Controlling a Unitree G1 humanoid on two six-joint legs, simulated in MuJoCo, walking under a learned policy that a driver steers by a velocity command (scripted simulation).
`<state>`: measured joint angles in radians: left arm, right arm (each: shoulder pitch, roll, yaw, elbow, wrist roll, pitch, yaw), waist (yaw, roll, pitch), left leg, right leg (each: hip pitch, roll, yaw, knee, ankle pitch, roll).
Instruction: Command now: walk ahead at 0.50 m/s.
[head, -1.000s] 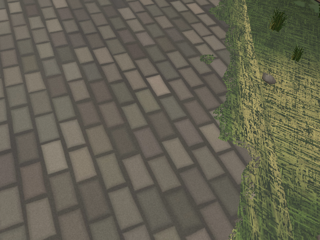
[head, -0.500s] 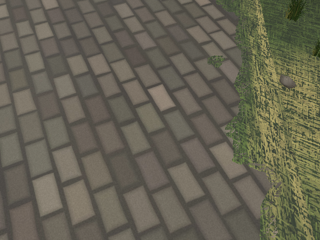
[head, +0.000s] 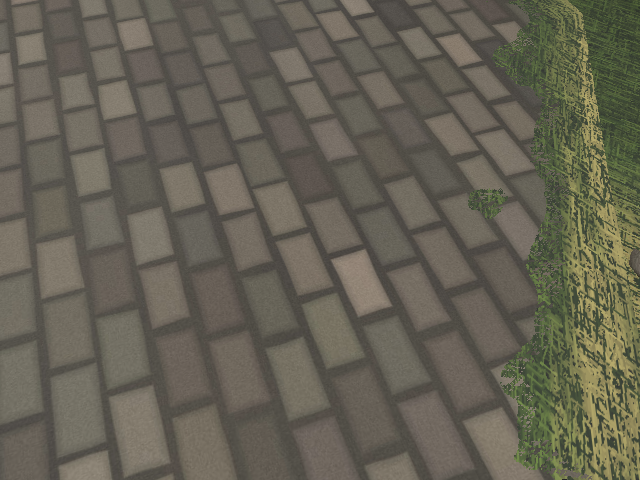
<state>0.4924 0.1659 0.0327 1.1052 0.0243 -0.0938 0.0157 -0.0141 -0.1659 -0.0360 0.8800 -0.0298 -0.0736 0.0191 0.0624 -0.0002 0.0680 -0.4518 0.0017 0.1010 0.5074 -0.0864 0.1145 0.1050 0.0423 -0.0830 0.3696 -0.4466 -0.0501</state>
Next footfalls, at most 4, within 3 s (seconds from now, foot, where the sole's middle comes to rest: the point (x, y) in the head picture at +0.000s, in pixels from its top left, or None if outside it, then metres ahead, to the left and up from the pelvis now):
0.54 right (391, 470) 0.47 -0.09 -0.76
1.20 left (306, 430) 0.54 0.08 -0.76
2.54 right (425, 312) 0.84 -0.17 -0.76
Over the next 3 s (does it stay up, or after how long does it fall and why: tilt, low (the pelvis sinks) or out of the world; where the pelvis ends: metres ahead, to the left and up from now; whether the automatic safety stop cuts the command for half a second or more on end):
stays up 0.94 -0.14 0.01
